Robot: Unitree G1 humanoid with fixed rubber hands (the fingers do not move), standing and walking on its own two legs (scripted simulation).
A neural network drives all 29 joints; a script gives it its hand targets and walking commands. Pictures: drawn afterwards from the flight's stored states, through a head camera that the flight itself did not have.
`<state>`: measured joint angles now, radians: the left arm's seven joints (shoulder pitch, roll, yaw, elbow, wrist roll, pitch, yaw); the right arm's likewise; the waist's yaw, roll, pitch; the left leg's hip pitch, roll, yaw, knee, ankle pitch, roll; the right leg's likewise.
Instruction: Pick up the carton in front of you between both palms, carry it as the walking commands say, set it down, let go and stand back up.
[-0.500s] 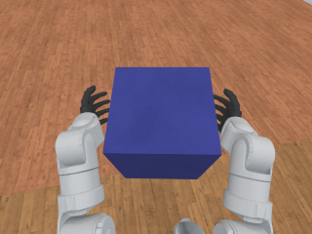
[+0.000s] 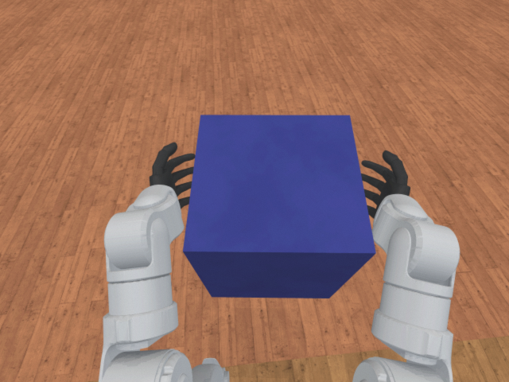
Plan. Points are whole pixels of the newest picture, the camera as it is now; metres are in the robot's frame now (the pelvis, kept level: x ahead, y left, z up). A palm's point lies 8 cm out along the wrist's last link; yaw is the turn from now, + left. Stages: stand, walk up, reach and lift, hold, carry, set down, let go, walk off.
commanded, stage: carry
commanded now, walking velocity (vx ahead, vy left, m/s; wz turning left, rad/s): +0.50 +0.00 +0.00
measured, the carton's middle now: (272, 217) +0.37 +0.01 +0.08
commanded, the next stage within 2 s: none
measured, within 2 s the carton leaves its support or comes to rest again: neither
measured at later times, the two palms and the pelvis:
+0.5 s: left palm (204, 67) +0.64 +0.16 +0.18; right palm (363, 75) +0.64 -0.15 +0.18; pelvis +0.30 +0.00 +0.02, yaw +1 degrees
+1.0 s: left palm (219, 36) +0.93 +0.18 +0.13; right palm (334, 37) +0.92 -0.13 +0.14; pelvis +0.60 +0.02 +0.03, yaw +0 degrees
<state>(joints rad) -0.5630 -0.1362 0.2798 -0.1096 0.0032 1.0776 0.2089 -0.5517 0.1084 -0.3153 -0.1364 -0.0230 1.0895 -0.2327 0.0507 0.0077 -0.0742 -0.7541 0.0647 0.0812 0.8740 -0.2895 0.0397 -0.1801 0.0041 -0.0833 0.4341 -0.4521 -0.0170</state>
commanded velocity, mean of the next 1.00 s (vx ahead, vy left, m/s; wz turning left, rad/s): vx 0.50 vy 0.00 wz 0.00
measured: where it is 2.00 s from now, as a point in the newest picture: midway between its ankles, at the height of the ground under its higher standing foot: (269, 186)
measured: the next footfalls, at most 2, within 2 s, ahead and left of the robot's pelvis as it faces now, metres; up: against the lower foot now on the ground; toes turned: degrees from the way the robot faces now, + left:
left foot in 0.06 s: +0.23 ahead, +0.11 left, +0.03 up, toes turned +6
right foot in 0.48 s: +0.46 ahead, -0.09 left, +0.04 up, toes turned -4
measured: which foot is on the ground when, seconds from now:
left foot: up 0.00-0.04, down 0.06-0.52, up 0.54-0.94, down 0.96-1.00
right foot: down 0.00-0.06, up 0.08-0.46, down 0.48-0.98, up 1.00-1.00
